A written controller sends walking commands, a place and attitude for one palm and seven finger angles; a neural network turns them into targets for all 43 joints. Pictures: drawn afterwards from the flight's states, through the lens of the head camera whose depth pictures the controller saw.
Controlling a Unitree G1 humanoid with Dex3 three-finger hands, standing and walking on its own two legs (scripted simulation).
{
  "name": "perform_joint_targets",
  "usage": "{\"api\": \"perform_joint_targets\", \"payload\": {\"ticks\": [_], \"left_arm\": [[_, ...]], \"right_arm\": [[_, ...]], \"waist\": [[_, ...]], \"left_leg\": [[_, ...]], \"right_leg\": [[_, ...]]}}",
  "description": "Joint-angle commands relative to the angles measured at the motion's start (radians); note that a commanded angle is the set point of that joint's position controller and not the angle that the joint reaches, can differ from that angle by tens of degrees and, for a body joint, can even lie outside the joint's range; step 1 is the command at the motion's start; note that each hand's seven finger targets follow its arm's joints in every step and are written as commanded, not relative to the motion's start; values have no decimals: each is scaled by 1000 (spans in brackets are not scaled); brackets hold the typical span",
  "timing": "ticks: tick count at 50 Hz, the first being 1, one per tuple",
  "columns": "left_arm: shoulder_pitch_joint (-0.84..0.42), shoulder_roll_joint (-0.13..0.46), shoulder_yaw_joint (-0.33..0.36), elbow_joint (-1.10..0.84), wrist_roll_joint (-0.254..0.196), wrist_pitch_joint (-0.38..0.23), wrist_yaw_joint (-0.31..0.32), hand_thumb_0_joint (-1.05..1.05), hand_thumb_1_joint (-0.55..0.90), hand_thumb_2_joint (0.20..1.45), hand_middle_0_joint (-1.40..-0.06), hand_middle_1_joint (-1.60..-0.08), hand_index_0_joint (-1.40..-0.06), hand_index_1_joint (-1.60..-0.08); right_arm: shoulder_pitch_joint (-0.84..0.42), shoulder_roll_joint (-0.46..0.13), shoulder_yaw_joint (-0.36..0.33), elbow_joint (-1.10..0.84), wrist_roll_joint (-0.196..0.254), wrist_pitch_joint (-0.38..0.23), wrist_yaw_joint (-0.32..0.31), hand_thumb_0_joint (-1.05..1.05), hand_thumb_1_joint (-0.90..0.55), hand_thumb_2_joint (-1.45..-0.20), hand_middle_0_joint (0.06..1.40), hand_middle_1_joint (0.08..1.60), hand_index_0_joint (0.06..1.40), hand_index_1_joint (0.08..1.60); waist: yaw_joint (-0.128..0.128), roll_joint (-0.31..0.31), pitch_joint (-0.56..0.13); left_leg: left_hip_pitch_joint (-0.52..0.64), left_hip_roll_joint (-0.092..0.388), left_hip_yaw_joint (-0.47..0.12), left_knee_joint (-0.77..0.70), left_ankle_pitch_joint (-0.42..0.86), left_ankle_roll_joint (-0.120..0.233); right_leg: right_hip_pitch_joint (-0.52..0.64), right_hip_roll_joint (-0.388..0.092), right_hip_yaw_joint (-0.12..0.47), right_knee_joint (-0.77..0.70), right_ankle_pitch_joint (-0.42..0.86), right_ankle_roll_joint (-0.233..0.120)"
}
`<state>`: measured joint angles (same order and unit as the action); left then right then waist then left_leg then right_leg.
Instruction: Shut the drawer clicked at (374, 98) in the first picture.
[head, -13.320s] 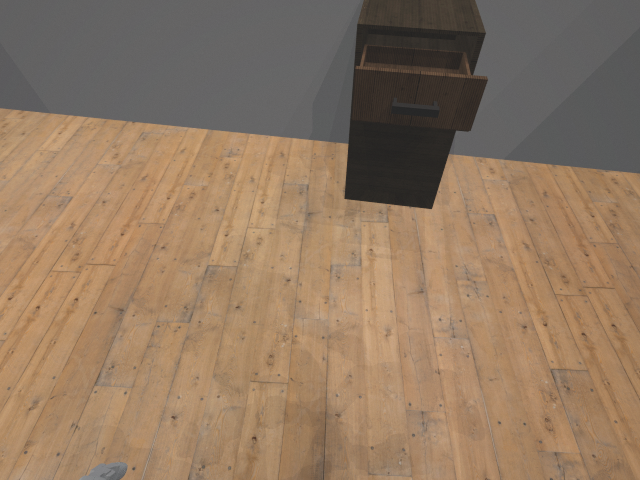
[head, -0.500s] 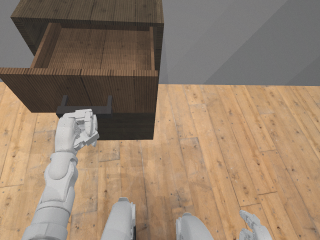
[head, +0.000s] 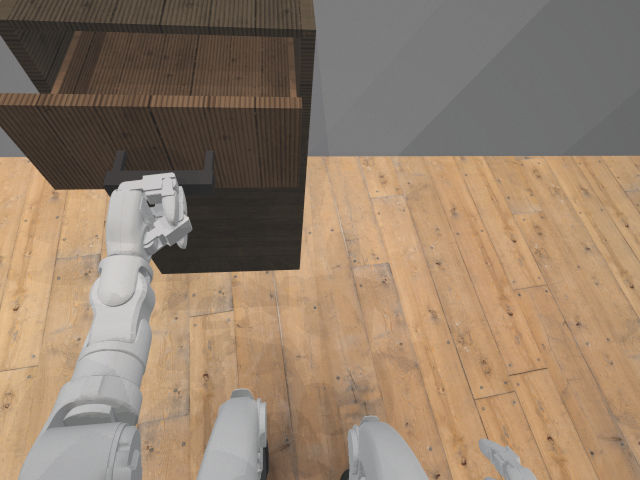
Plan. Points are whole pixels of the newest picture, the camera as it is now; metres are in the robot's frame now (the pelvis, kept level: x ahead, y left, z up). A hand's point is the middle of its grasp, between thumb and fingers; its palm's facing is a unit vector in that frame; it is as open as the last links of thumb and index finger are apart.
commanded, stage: push the drawer shut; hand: left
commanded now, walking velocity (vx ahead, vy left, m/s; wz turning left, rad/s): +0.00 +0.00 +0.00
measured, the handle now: (163, 170) +0.50 +0.21 +0.04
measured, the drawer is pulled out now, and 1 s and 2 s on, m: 0.14 0.00 0.00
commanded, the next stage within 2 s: pull the fist back off the drawer in 1.40 s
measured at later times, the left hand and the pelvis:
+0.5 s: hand (189, 175) +0.49 +0.18 +0.04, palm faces +0.07 -1.00 -0.04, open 3.1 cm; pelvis +0.00 +0.00 -0.01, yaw -2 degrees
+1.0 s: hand (193, 138) +0.56 +0.18 +0.04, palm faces +0.07 -1.00 -0.03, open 3.1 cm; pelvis +0.00 +0.00 -0.02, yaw -3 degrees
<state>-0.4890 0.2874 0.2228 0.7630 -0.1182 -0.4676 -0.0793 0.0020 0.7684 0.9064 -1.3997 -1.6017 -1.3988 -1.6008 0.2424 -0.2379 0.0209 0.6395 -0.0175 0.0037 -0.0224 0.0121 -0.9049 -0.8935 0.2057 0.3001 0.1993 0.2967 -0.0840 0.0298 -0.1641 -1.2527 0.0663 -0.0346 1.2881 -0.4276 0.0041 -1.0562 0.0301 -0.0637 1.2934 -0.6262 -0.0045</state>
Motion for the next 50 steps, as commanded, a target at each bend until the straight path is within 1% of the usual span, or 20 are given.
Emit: {"api": "perform_joint_targets", "payload": {"ticks": [1,5,6,8,11,15,18,20,21,24,31,33,34,36,37,39,41,45,49,50], "left_arm": [[-527,210,70,-159,-5,-77,11,0,900,900,-1400,-1600,-1400,-1600],[-535,232,91,-137,-4,-83,-5,0,900,900,-1400,-1600,-1400,-1600],[-543,223,81,-122,-4,-81,-9,0,900,900,-1400,-1600,-1400,-1600],[-559,265,117,-102,-6,-80,-9,0,900,900,-1400,-1600,-1400,-1600],[-611,284,131,-58,1,-83,-14,0,900,900,-1400,-1600,-1400,-1600],[-655,294,132,-14,13,-89,-21,0,900,900,-1400,-1600,-1400,-1600],[-696,308,143,14,19,-88,-22,0,900,900,-1400,-1600,-1400,-1600],[-727,335,157,27,24,-89,-27,0,900,900,-1400,-1600,-1400,-1600],[-727,345,165,49,27,-84,-28,0,900,900,-1400,-1600,-1400,-1600],[-764,374,182,51,31,-83,-34,0,900,900,-1400,-1600,-1400,-1600],[-869,397,177,123,53,-56,-31,0,900,900,-1400,-1600,-1400,-1600],[-878,440,207,129,60,-51,-29,0,900,900,-1400,-1600,-1400,-1600],[-890,451,212,126,63,-52,-31,0,900,900,-1400,-1600,-1400,-1600],[-898,458,216,153,66,-40,-35,0,900,900,-1400,-1600,-1400,-1600],[-918,474,221,138,67,-40,-36,0,900,900,-1400,-1600,-1400,-1600],[-941,456,205,145,74,-35,-39,0,900,900,-1400,-1600,-1400,-1600],[-956,496,228,178,81,-22,-35,0,900,900,-1400,-1600,-1400,-1600],[-996,511,230,161,95,-13,-32,0,900,900,-1400,-1600,-1400,-1600],[-1031,552,251,179,104,2,-29,0,900,900,-1400,-1600,-1400,-1600],[-1036,539,238,185,105,7,-31,0,900,900,-1400,-1600,-1400,-1600]], "right_arm": [[84,-173,-58,-69,-2,-22,-11,0,-900,-900,200,300,200,300],[105,-174,-60,-71,-4,-16,-5,0,-900,-900,200,300,200,300],[107,-171,-60,-69,-3,-12,-3,0,-900,-900,200,300,200,300],[115,-175,-60,-64,-5,-7,-2,0,-900,-900,200,300,200,300],[129,-176,-58,-56,-7,0,0,0,-900,-900,200,300,200,300],[149,-181,-58,-51,-10,8,5,0,-900,-900,200,300,200,300],[165,-181,-60,-45,-14,14,7,0,-900,-900,200,300,200,300],[174,-185,-59,-41,-14,17,8,0,-900,-900,200,300,200,300],[178,-188,-59,-38,-15,20,8,0,-900,-900,200,300,200,300],[190,-192,-59,-37,-17,23,8,0,-900,-900,200,300,200,300],[218,-198,-53,-27,-21,34,14,0,-900,-900,200,300,200,300],[227,-204,-54,-26,-23,37,13,0,-900,-900,200,300,200,300],[231,-204,-51,-27,-26,36,14,0,-900,-900,200,300,200,300],[240,-205,-50,-23,-25,41,16,0,-900,-900,200,300,200,300],[240,-207,-49,-23,-26,43,16,0,-900,-900,200,300,200,300],[247,-205,-49,-25,-28,43,21,0,-900,-900,200,300,200,300],[258,-213,-47,-19,-30,50,19,0,-900,-900,200,300,200,300],[273,-215,-46,-19,-34,52,23,0,-900,-900,200,300,200,300],[288,-216,-40,-14,-39,55,26,0,-900,-900,200,300,200,300],[287,-215,-40,-17,-37,57,27,0,-900,-900,200,300,200,300]], "waist": [[-54,83,-408],[-42,107,-468],[-47,104,-456],[-47,85,-453],[-60,76,-436],[-67,111,-433],[-79,89,-452],[-80,117,-461],[-85,95,-453],[-86,113,-480],[-119,132,-466],[-118,135,-487],[-115,165,-502],[-124,143,-492],[-125,160,-501],[-131,191,-514],[-141,160,-492],[-140,215,-538],[-151,206,-532],[-156,214,-531]], "left_leg": [[501,-31,-35,-124,49,20],[535,-30,-35,-117,111,19],[532,-28,-34,-117,114,18],[498,-27,-26,-106,115,22],[466,-25,-24,-95,106,26],[490,-22,-34,-97,106,24],[467,-23,-27,-79,117,31],[482,-20,-31,-75,123,29],[469,-19,-32,-75,113,30],[472,-18,-36,-64,135,33],[454,-13,-45,-49,124,36],[449,-10,-44,-41,127,37],[465,-10,-47,-36,148,38],[452,-7,-47,-31,155,38],[452,-5,-47,-28,163,38],[474,-6,-56,-25,181,37],[456,0,-62,-24,161,37],[493,3,-70,-17,199,35],[463,5,-70,-4,207,39],[457,4,-65,-2,199,39]], "right_leg": [[-66,19,25,-221,170,-18],[-48,23,26,-212,208,-22],[-50,24,25,-215,210,-22],[-30,25,34,-218,217,-18],[-36,28,35,-211,214,-16],[-82,31,27,-201,204,-20],[-65,33,36,-204,217,-16],[-87,35,32,-195,216,-19],[-85,36,32,-198,209,-18],[-89,38,32,-183,221,-20],[-138,42,24,-176,205,-19],[-138,43,27,-174,205,-20],[-148,44,25,-163,216,-23],[-145,46,23,-167,223,-20],[-145,45,24,-164,230,-20],[-175,46,16,-150,233,-24],[-185,48,12,-153,218,-21],[-206,48,7,-139,233,-26],[-197,51,8,-136,243,-25],[-199,51,10,-141,238,-22]]}}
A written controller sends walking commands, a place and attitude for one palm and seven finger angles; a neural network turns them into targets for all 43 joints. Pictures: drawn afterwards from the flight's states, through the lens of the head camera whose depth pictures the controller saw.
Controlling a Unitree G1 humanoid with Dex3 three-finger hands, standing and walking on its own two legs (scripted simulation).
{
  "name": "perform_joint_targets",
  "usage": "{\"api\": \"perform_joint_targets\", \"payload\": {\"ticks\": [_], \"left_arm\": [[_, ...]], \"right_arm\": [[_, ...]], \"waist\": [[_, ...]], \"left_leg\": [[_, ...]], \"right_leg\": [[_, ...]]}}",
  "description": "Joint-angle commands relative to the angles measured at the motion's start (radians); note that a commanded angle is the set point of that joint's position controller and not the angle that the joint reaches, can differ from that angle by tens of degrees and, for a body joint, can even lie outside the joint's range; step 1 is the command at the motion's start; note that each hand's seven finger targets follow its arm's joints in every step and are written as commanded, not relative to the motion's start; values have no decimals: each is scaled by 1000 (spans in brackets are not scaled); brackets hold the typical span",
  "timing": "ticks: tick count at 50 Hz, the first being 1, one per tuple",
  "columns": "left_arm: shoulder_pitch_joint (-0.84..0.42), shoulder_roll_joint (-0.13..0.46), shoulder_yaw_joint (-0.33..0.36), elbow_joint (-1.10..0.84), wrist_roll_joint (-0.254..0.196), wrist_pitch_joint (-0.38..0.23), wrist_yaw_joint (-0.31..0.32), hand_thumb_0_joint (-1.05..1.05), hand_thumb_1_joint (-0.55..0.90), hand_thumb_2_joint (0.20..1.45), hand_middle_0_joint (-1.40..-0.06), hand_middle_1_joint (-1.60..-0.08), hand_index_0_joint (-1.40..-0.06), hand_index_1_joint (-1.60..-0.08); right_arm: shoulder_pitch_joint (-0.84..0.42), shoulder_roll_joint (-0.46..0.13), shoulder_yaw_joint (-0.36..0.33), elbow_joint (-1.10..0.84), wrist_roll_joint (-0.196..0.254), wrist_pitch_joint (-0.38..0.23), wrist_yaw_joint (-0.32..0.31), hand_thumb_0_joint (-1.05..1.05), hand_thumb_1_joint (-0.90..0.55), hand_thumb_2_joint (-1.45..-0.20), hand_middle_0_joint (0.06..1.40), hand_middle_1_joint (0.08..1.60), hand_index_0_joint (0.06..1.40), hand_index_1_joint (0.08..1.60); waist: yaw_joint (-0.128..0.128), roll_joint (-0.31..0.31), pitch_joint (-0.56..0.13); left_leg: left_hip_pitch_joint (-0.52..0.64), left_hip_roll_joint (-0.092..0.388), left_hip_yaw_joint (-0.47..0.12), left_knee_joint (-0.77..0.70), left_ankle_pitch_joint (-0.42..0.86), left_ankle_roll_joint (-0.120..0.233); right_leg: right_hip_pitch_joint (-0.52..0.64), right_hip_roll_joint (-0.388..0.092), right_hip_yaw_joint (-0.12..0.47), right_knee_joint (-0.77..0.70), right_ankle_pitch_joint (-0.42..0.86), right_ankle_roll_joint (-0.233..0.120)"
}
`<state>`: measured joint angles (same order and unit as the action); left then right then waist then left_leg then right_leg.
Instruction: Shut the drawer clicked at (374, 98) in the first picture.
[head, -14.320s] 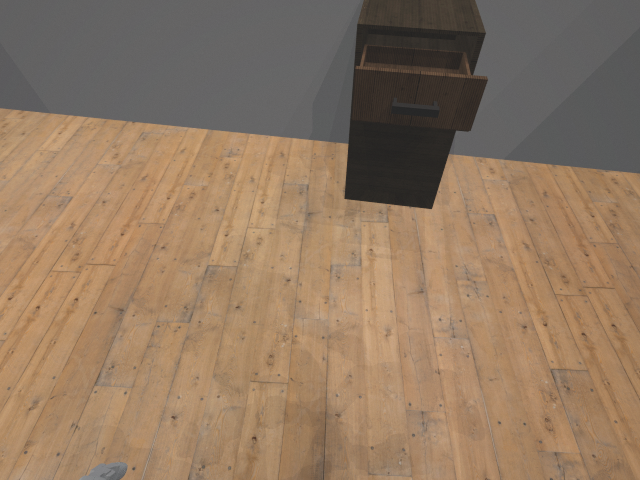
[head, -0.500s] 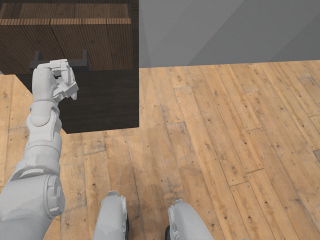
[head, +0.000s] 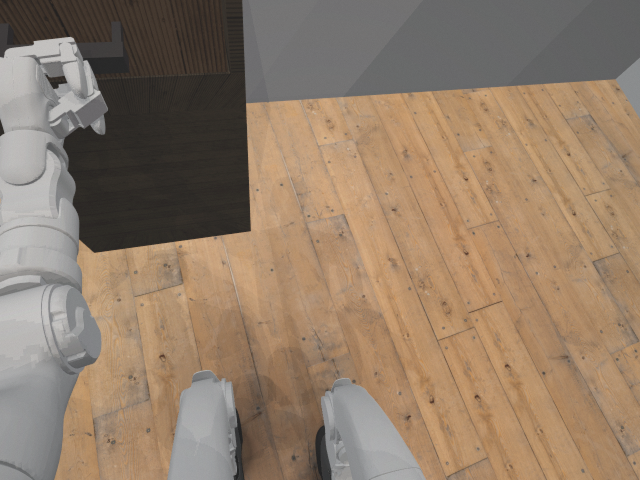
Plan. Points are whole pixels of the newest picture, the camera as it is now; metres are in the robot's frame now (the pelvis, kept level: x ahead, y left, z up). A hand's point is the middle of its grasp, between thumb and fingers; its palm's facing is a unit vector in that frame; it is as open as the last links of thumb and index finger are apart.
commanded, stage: push the drawer shut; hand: left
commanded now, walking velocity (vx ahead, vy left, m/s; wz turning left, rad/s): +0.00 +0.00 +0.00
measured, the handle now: (62, 45) +0.62 +0.26 +0.06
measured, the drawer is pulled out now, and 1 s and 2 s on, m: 0.00 0.00 0.00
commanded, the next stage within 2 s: pull the fist back off the drawer in 0.40 s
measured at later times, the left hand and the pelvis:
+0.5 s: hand (78, 89) +0.55 +0.23 +0.06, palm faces +0.12 -0.99 -0.05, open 3.2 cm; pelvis -0.02 +0.00 -0.02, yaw +0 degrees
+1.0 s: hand (90, 92) +0.55 +0.22 +0.06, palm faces +0.13 -0.99 -0.03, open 3.2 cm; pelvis -0.02 +0.01 -0.01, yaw -1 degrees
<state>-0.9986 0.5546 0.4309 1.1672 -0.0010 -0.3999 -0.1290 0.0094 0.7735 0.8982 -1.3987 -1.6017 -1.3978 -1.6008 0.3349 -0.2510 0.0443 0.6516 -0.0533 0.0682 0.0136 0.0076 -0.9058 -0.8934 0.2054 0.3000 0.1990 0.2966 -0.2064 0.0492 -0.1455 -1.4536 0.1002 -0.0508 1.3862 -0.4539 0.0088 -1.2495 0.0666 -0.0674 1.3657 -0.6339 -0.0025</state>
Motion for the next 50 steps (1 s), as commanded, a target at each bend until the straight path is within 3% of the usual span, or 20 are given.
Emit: {"api": "perform_joint_targets", "payload": {"ticks": [1,3,6,10,13,14,18,21,25,29,33,36,41,45,47,50], "left_arm": [[-534,297,46,-227,-10,-59,21,0,900,900,-1400,-1600,-1400,-1600],[-562,269,21,-225,-8,-51,17,0,900,900,-1400,-1600,-1400,-1600],[-635,320,42,-235,0,-50,22,0,900,900,-1400,-1600,-1400,-1600],[-702,294,7,-232,7,-48,25,0,900,900,-1400,-1600,-1400,-1600],[-734,330,9,-200,18,-38,32,0,900,900,-1400,-1600,-1400,-1600],[-752,298,-21,-199,21,-37,29,0,900,900,-1400,-1600,-1400,-1600],[-781,350,-17,-162,24,-19,32,0,900,900,-1400,-1600,-1400,-1600],[-831,336,-49,-198,28,-19,26,0,900,900,-1400,-1600,-1400,-1600],[-829,331,-62,-165,21,5,32,0,900,900,-1400,-1600,-1400,-1600],[-846,340,-56,-188,24,18,35,0,900,900,-1400,-1600,-1400,-1600],[-827,328,-51,-179,23,35,41,0,900,900,-1400,-1600,-1400,-1600],[-807,328,-39,-189,25,35,44,0,900,900,-1400,-1600,-1400,-1600],[-742,284,-39,-206,16,34,45,0,900,900,-1400,-1600,-1400,-1600],[-662,249,-33,-248,5,20,48,0,900,900,-1400,-1600,-1400,-1600],[-607,251,-17,-250,-1,17,51,0,900,900,-1400,-1600,-1400,-1600],[-536,249,-4,-289,-4,-3,54,0,900,900,-1400,-1600,-1400,-1600]], "right_arm": [[201,-205,-62,-25,-3,-6,-8,0,-900,-900,200,300,200,300],[203,-202,-63,-26,-1,-5,-6,0,-900,-900,200,300,200,300],[215,-210,-61,-15,-5,-8,-11,0,-900,-900,200,300,200,300],[220,-209,-58,-6,-7,-17,-11,0,-900,-900,200,300,200,300],[221,-215,-49,0,-9,-22,-16,0,-900,-900,200,300,200,300],[217,-213,-49,-2,-9,-28,-15,0,-900,-900,200,300,200,300],[213,-224,-36,-2,-8,-39,-26,0,-900,-900,200,300,200,300],[209,-228,-33,1,-10,-51,-32,0,-900,-900,200,300,200,300],[201,-234,-24,8,-6,-70,-42,0,-900,-900,200,300,200,300],[211,-232,-23,1,-9,-80,-43,0,-900,-900,200,300,200,300],[215,-232,-26,1,-11,-82,-36,0,-900,-900,200,300,200,300],[221,-232,-29,0,-14,-83,-30,0,-900,-900,200,300,200,300],[223,-226,-39,0,-14,-81,-18,0,-900,-900,200,300,200,300],[218,-219,-48,-9,-13,-77,-8,0,-900,-900,200,300,200,300],[218,-216,-50,-13,-10,-72,-5,0,-900,-900,200,300,200,300],[211,-210,-54,-21,-8,-64,1,0,-900,-900,200,300,200,300]], "waist": [[-30,198,-556],[-48,187,-550],[-58,222,-549],[-79,248,-556],[-90,238,-520],[-100,272,-520],[-116,247,-503],[-120,319,-529],[-136,298,-501],[-124,332,-538],[-117,302,-515],[-102,316,-528],[-88,295,-520],[-60,296,-542],[-49,257,-535],[-23,259,-555]], "left_leg": [[668,-26,-54,-102,232,33],[661,-26,-56,-99,214,36],[670,-23,-66,-95,205,34],[684,-24,-77,-94,165,33],[641,-23,-86,-98,106,35],[654,-24,-90,-96,99,35],[589,-23,-92,-96,5,41],[642,-16,-118,-112,-14,33],[614,-11,-127,-124,-89,36],[630,-16,-127,-125,-76,34],[612,-17,-132,-136,-111,31],[632,-16,-138,-143,-99,27],[658,-14,-138,-156,-77,24],[701,-14,-138,-171,-37,19],[690,-16,-124,-173,-16,21],[711,-17,-109,-172,54,19]], "right_leg": [[-7,15,10,-211,247,-26],[-19,17,10,-216,237,-23],[-52,15,7,-207,227,-25],[-91,18,3,-206,198,-28],[-105,19,2,-203,164,-29],[-140,17,2,-198,159,-31],[-140,16,9,-203,113,-27],[-186,13,-2,-183,112,-32],[-208,9,-1,-189,80,-26],[-197,9,-1,-183,87,-33],[-191,11,-7,-188,73,-33],[-193,11,-12,-183,80,-35],[-184,11,-17,-190,93,-35],[-163,10,-19,-194,114,-37],[-123,12,-16,-207,121,-34],[-82,11,-14,-209,152,-36]]}}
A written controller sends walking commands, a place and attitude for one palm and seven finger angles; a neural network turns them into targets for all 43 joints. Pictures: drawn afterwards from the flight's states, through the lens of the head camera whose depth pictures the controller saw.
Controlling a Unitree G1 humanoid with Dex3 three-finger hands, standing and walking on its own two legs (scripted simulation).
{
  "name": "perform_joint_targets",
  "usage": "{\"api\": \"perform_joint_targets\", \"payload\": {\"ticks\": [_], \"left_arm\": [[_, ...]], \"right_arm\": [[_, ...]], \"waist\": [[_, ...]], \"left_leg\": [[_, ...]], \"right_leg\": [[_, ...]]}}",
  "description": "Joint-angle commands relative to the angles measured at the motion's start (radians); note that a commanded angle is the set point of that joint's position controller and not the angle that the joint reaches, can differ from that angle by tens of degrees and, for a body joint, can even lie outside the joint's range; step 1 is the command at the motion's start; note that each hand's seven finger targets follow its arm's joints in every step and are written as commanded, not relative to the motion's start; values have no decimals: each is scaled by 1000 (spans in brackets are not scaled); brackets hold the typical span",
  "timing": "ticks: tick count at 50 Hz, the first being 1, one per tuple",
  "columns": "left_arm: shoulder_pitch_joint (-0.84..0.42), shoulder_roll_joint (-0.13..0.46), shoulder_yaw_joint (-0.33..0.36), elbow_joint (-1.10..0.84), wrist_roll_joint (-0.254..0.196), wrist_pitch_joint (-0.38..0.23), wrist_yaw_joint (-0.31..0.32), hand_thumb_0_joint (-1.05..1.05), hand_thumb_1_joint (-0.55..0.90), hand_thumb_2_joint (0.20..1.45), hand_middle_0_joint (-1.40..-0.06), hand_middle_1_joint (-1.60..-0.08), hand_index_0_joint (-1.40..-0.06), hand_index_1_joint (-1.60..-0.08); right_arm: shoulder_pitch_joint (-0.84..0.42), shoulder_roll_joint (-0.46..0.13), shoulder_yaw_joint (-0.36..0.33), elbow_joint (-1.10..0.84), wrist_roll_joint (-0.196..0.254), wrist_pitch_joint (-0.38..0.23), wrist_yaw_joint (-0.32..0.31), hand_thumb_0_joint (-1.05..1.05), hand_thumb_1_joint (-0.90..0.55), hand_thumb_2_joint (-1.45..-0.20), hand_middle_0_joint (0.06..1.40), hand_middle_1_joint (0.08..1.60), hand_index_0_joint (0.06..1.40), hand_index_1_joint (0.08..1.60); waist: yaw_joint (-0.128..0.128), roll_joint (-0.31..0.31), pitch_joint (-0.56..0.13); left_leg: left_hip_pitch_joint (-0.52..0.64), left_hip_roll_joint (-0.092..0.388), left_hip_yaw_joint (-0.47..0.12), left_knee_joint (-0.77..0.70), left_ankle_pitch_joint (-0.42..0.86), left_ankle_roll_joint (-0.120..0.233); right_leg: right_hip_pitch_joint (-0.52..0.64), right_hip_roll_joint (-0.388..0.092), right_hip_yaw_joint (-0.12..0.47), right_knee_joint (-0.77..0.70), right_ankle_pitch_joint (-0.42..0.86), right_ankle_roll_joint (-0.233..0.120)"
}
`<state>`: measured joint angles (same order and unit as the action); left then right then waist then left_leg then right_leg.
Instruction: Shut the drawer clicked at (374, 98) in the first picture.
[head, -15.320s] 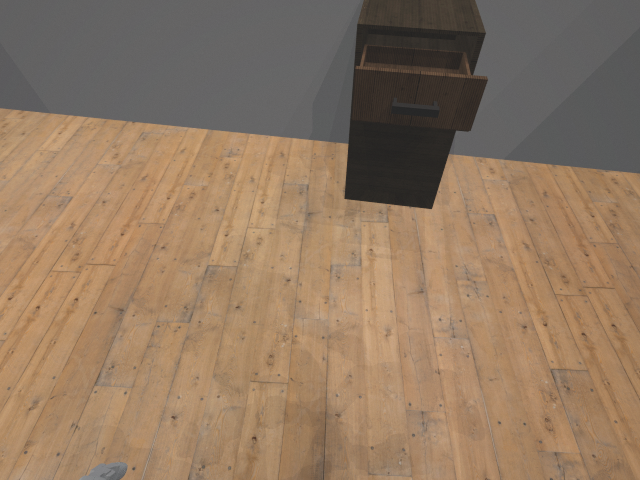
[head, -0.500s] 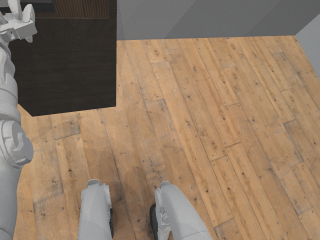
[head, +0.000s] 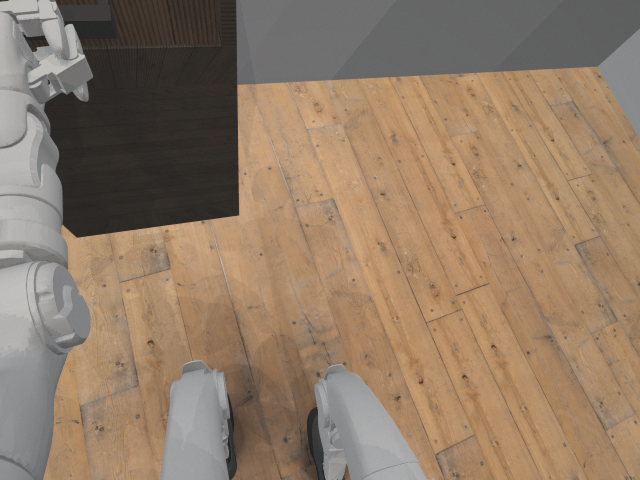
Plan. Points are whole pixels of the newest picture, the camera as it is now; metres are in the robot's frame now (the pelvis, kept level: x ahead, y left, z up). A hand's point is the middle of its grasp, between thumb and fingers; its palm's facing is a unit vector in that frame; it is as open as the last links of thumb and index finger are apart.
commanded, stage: pull the fist back off the drawer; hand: left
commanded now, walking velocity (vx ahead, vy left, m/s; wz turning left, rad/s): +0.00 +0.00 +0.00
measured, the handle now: (45, 8) +0.64 +0.26 +0.07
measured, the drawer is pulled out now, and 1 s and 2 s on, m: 0.00 0.00 0.00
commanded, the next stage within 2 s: draw the hand back to the body in 0.20 s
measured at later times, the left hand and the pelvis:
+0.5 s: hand (63, 82) +0.51 +0.21 +0.10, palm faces +0.14 -0.99 -0.05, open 3.3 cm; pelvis +0.06 -0.01 +0.05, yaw +2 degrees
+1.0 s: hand out of the picture +0.36 +0.23 +0.20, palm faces +0.26 -0.93 -0.27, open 3.3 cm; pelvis +0.07 -0.01 +0.14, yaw +5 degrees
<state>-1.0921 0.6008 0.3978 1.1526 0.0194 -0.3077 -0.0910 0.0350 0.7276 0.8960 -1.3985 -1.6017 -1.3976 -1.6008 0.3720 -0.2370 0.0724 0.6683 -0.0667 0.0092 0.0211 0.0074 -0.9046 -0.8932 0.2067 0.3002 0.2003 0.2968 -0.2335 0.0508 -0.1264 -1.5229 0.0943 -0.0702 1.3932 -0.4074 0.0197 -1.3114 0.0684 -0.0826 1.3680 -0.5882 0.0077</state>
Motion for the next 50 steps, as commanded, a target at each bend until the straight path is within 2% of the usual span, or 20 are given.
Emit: {"api": "perform_joint_targets", "payload": {"ticks": [1,4,6,9,12,15,17,19,21,23,30,31,34,40,41,42,43,46,49,50], "left_arm": [[-412,174,17,-284,-26,-99,15,0,900,900,-1400,-1600,-1400,-1600],[-307,191,56,-282,-38,-113,14,0,900,900,-1400,-1600,-1400,-1600],[-279,192,60,-283,-44,-118,9,0,900,900,-1400,-1600,-1400,-1600],[-287,157,42,-341,-53,-150,3,0,900,900,-1400,-1600,-1400,-1600],[-226,121,34,-324,-70,-160,-10,0,900,900,-1400,-1600,-1400,-1600],[-195,79,15,-315,-77,-165,-21,0,900,900,-1400,-1600,-1400,-1600],[-71,106,47,-460,-99,-164,-30,0,900,900,-1400,-1600,-1400,-1600],[61,75,30,-582,-122,-141,-36,0,900,900,-1400,-1600,-1400,-1600],[159,29,3,-678,-153,-100,-38,0,900,900,-1400,-1600,-1400,-1600],[233,29,5,-731,-177,-64,-33,0,900,900,-1400,-1600,-1400,-1600],[426,-102,-95,-871,-218,-73,-24,0,900,900,-1400,-1600,-1400,-1600],[469,-98,-91,-856,-223,-70,-31,0,900,900,-1400,-1600,-1400,-1600],[531,-128,-124,-847,-238,-47,-64,0,900,900,-1400,-1600,-1400,-1600],[690,-111,-99,-1032,-289,-26,-97,0,900,900,-1400,-1600,-1400,-1600],[750,-13,-123,-1100,-148,28,6,0,900,900,-1400,-1600,-1400,-1600],[792,-88,-166,-1147,-141,66,59,0,900,900,-1400,-1600,-1400,-1600],[830,-115,-198,-1182,-127,95,95,0,900,900,-1400,-1600,-1400,-1600],[861,-84,-174,-1210,-110,152,158,0,900,900,-1400,-1600,-1400,-1600],[901,-66,-153,-1268,-102,177,186,0,900,900,-1400,-1600,-1400,-1600],[923,-88,-163,-1286,-100,181,191,0,900,900,-1400,-1600,-1400,-1600]], "right_arm": [[171,-219,-87,-42,7,-1,-4,0,-900,-900,200,300,200,300],[167,-213,-87,-50,11,8,-1,0,-900,-900,200,300,200,300],[160,-211,-90,-51,15,18,-1,0,-900,-900,200,300,200,300],[155,-203,-98,-52,17,22,1,0,-900,-900,200,300,200,300],[157,-198,-106,-48,20,34,1,0,-900,-900,200,300,200,300],[155,-195,-113,-44,21,43,5,0,-900,-900,200,300,200,300],[138,-193,-120,-87,34,54,9,0,-900,-900,200,300,200,300],[122,-187,-126,-120,49,60,12,0,-900,-900,200,300,200,300],[103,-176,-128,-139,70,62,10,0,-900,-900,200,300,200,300],[83,-174,-123,-152,84,59,-3,0,-900,-900,200,300,200,300],[19,-158,-117,-157,100,15,-28,0,-900,-900,200,300,200,300],[12,-161,-117,-160,101,14,-30,0,-900,-900,200,300,200,300],[-28,-160,-110,-185,110,7,-34,0,-900,-900,200,300,200,300],[-111,-148,-99,-252,119,-24,-49,0,-900,-900,200,300,200,300],[-200,-134,-99,-279,117,1,-67,0,-900,-900,200,300,200,300],[-207,-121,-93,-297,116,9,-82,0,-900,-900,200,300,200,300],[-215,-121,-89,-296,116,12,-89,0,-900,-900,200,300,200,300],[-251,-126,-80,-288,113,19,-120,0,-900,-900,200,300,200,300],[-283,-127,-74,-280,107,8,-138,0,-900,-900,200,300,200,300],[-291,-119,-68,-276,108,4,-141,0,-900,-900,200,300,200,300]], "waist": [[8,247,-582],[32,191,-572],[29,160,-540],[34,191,-561],[35,142,-563],[37,147,-567],[103,182,-678],[127,172,-727],[129,124,-679],[133,61,-609],[129,74,-426],[134,38,-390],[141,61,-294],[190,49,-316],[250,58,-341],[216,58,-266],[217,52,-231],[209,-36,-135],[226,-30,-112],[231,-2,-106]], "left_leg": [[794,-12,-84,-180,24,8],[754,-17,-52,-168,93,13],[729,-16,-34,-162,117,16],[775,-20,-30,-156,186,14],[783,-24,-17,-146,259,16],[801,-29,-9,-138,305,15],[889,-37,6,-174,386,10],[967,-43,11,-209,462,7],[979,-50,26,-247,463,11],[937,-58,42,-285,415,17],[1056,-64,52,-397,395,14],[1047,-65,52,-415,379,15],[1041,-76,64,-459,317,21],[1133,-80,63,-540,338,22],[1217,-93,88,-602,330,18],[1233,-88,91,-639,315,19],[1240,-84,89,-666,293,19],[1258,-84,91,-740,245,28],[1329,-85,93,-804,252,30],[1362,-84,91,-827,262,26]], "right_leg": [[-11,11,2,-216,115,-45],[69,13,12,-230,150,-42],[100,13,17,-241,172,-36],[108,12,21,-235,222,-38],[152,13,22,-241,293,-34],[157,10,24,-238,343,-33],[280,10,33,-254,435,-39],[366,12,34,-277,522,-39],[442,13,32,-326,578,-29],[523,10,38,-367,604,-21],[575,6,32,-472,584,-17],[595,6,31,-488,578,-16],[624,1,37,-535,543,-19],[755,-8,35,-587,568,-20],[780,-31,86,-669,558,-34],[782,-34,77,-702,539,-32],[807,-37,71,-724,512,-31],[864,-38,71,-807,476,-21],[931,-42,71,-872,465,-22],[951,-46,66,-885,466,-24]]}}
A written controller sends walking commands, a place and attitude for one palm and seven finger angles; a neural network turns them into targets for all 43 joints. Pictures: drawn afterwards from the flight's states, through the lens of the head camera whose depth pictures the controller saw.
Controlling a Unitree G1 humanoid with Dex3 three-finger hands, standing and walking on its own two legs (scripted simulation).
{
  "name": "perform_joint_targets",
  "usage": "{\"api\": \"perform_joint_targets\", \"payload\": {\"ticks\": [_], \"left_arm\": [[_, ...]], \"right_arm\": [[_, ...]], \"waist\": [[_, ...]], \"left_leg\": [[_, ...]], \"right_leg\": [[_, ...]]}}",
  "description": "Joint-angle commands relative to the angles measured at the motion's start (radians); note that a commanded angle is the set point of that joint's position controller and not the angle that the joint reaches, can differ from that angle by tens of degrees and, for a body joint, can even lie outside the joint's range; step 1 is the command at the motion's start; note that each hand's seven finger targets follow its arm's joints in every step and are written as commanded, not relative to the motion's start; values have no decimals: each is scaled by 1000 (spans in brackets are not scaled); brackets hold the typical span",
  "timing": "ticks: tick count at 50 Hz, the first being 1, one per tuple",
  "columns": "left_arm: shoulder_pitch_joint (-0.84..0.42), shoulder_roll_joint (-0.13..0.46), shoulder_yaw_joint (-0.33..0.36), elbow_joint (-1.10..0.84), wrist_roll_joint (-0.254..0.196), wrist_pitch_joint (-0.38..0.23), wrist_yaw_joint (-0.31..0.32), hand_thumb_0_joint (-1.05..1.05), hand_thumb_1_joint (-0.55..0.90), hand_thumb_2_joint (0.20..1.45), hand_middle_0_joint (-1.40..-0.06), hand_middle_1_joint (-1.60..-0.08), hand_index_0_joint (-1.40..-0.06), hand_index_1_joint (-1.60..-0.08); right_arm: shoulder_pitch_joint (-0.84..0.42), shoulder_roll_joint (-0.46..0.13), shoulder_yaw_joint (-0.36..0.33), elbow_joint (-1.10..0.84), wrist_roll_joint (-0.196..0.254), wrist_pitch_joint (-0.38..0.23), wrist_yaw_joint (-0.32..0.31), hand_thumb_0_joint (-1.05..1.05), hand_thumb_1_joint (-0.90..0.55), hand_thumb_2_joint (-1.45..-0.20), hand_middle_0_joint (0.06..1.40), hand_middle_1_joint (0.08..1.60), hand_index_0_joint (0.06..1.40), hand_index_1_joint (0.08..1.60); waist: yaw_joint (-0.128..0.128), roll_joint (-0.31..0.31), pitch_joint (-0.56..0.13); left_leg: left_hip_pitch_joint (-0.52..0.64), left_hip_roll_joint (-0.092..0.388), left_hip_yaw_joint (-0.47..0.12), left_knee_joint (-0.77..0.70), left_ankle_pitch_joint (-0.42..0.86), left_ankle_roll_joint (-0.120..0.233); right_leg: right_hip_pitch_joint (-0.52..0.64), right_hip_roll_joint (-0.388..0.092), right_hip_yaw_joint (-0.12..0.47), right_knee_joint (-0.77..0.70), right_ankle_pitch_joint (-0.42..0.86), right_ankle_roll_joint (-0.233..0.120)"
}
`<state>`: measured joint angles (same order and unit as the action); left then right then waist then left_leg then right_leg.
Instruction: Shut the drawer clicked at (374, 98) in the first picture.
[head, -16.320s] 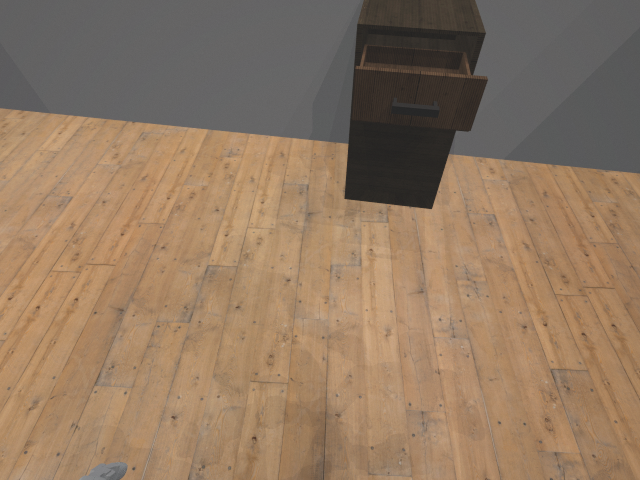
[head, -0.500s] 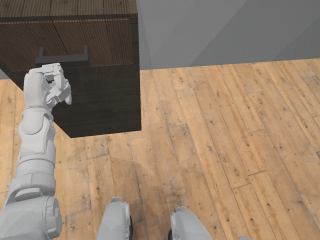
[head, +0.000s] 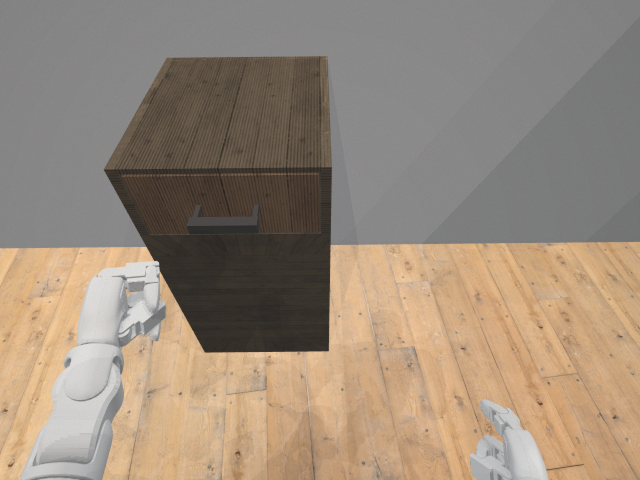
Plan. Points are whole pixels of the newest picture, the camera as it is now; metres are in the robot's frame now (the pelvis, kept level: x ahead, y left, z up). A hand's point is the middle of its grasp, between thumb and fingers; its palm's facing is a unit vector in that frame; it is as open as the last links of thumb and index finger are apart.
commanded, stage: draw the hand back to the body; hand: left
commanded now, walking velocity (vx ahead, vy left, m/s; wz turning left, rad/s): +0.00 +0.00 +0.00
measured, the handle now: (225, 217) +0.58 +0.22 -0.07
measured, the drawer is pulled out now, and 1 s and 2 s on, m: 0.00 0.00 0.00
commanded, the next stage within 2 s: step back with the hand held close in 0.68 s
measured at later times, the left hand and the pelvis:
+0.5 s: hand (52, 345) +0.20 +0.23 +0.18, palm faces +0.37 -0.84 -0.40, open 3.2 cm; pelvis +0.02 +0.00 +0.03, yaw +0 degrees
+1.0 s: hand (52, 342) +0.20 +0.23 +0.19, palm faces +0.34 -0.81 -0.47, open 3.2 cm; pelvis +0.01 -0.01 +0.02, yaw +0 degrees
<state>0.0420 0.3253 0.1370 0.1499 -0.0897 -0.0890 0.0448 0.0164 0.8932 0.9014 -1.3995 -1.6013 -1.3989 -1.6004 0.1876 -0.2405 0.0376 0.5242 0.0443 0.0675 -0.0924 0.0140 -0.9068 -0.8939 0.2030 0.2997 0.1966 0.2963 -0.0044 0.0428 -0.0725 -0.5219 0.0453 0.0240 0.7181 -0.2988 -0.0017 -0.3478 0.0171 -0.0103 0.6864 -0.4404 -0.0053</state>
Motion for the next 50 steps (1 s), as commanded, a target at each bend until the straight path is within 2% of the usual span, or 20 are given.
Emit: {"api": "perform_joint_targets", "payload": {"ticks": [1,3,4,7,13,14,15,16,18,23,25,28,29,33,34,40,41,43,46,50], "left_arm": [[-188,170,83,-312,10,-32,57,0,900,900,-1400,-1600,-1400,-1600],[-120,164,89,-361,11,-23,65,0,900,900,-1400,-1600,-1400,-1600],[-71,167,97,-360,8,-17,61,0,900,900,-1400,-1600,-1400,-1600],[2,152,102,-462,8,-16,61,0,900,900,-1400,-1600,-1400,-1600],[166,168,161,-624,6,-21,59,0,900,900,-1400,-1600,-1400,-1600],[198,182,178,-630,6,-22,57,0,900,900,-1400,-1600,-1400,-1600],[213,167,173,-669,4,-27,57,0,900,900,-1400,-1600,-1400,-1600],[235,182,195,-697,5,-33,60,0,900,900,-1400,-1600,-1400,-1600],[307,179,212,-749,4,-39,60,0,900,900,-1400,-1600,-1400,-1600],[414,194,262,-840,2,-57,60,0,900,900,-1400,-1600,-1400,-1600],[452,195,275,-866,1,-65,58,0,900,900,-1400,-1600,-1400,-1600],[443,149,243,-784,0,-60,56,0,900,900,-1400,-1600,-1400,-1600],[436,149,241,-769,3,-58,56,0,900,900,-1400,-1600,-1400,-1600],[399,169,252,-799,6,-71,63,0,900,900,-1400,-1600,-1400,-1600],[397,182,259,-808,8,-72,64,0,900,900,-1400,-1600,-1400,-1600],[408,183,265,-832,7,-77,68,0,900,900,-1400,-1600,-1400,-1600],[287,321,403,-914,19,-125,74,0,900,900,-1400,-1600,-1400,-1600],[452,205,320,-768,26,-131,59,0,900,900,-1400,-1600,-1400,-1600],[526,188,313,-793,27,-148,53,0,900,900,-1400,-1600,-1400,-1600],[581,208,330,-850,23,-146,57,0,900,900,-1400,-1600,-1400,-1600]], "right_arm": [[-112,-112,-29,-133,-5,-62,-27,0,-900,-900,200,300,200,300],[-126,-109,-26,-127,-9,-75,-26,0,-900,-900,200,300,200,300],[-127,-113,-28,-121,-13,-82,-24,0,-900,-900,200,300,200,300],[-135,-106,-25,-119,-17,-96,-17,0,-900,-900,200,300,200,300],[-146,-97,-28,-113,-30,-127,-3,0,-900,-900,200,300,200,300],[-147,-101,-29,-107,-35,-135,0,0,-900,-900,200,300,200,300],[-148,-94,-28,-111,-33,-139,1,0,-900,-900,200,300,200,300],[-147,-95,-30,-111,-36,-145,3,0,-900,-900,200,300,200,300],[-146,-90,-33,-111,-38,-156,7,0,-900,-900,200,300,200,300],[-145,-87,-41,-113,-38,-182,12,0,-900,-900,200,300,200,300],[-145,-83,-42,-113,-36,-192,11,0,-900,-900,200,300,200,300],[-135,-90,-49,-100,-34,-192,10,0,-900,-900,200,300,200,300],[-139,-91,-53,-97,-34,-194,6,0,-900,-900,200,300,200,300],[-140,-89,-50,-101,-37,-198,0,0,-900,-900,200,300,200,300],[-142,-90,-51,-97,-38,-203,-1,0,-900,-900,200,300,200,300],[-148,-79,-46,-98,-40,-221,-3,0,-900,-900,200,300,200,300],[-118,-108,-56,-116,-46,-192,9,0,-900,-900,200,300,200,300],[-120,-89,-63,-100,-47,-158,15,0,-900,-900,200,300,200,300],[-109,-98,-80,-118,-47,-130,22,0,-900,-900,200,300,200,300],[-107,-96,-88,-142,-44,-103,20,0,-900,-900,200,300,200,300]], "waist": [[6,20,-153],[14,11,-132],[19,-17,-111],[25,22,-96],[41,8,-50],[44,9,-19],[42,33,-19],[48,10,-29],[54,30,-37],[63,-2,-14],[65,25,11],[52,-50,62],[51,-45,83],[62,-35,39],[65,-8,32],[71,19,45],[22,-23,124],[17,-80,109],[17,-11,14],[21,-5,-52]], "left_leg": [[384,-35,-5,-170,160,46],[426,-32,-4,-200,187,45],[435,-35,-5,-216,194,46],[486,-30,-5,-253,240,41],[526,-29,2,-297,285,36],[521,-32,2,-302,266,35],[525,-29,3,-309,265,34],[530,-30,2,-311,277,36],[542,-29,9,-304,306,37],[534,-27,13,-292,315,38],[526,-26,14,-291,298,35],[512,-21,13,-296,252,39],[515,-23,20,-295,239,41],[520,-27,14,-292,251,46],[523,-29,17,-289,250,44],[517,-29,20,-286,269,40],[439,-17,8,-234,225,52],[421,-12,2,-212,257,51],[451,7,4,-238,405,56],[471,25,-3,-249,533,56]], "right_leg": [[10,3,-9,-217,322,-13],[40,1,-12,-251,345,-13],[47,9,-12,-278,349,-11],[95,3,-15,-304,387,-14],[153,2,-22,-354,419,-11],[143,6,-19,-381,399,-11],[157,0,-19,-376,396,-12],[169,0,-20,-377,410,-12],[182,-4,-20,-373,439,-11],[182,-5,-22,-377,459,-7],[174,-6,-20,-382,446,-8],[138,-6,-22,-391,397,0],[121,-6,-16,-409,384,2],[152,-16,-12,-384,396,-1],[157,-16,-6,-393,393,-2],[165,-20,-4,-386,423,-4],[68,-76,77,-437,499,6],[79,-98,69,-407,579,10],[128,-88,35,-340,632,24],[143,-65,12,-306,619,30]]}}
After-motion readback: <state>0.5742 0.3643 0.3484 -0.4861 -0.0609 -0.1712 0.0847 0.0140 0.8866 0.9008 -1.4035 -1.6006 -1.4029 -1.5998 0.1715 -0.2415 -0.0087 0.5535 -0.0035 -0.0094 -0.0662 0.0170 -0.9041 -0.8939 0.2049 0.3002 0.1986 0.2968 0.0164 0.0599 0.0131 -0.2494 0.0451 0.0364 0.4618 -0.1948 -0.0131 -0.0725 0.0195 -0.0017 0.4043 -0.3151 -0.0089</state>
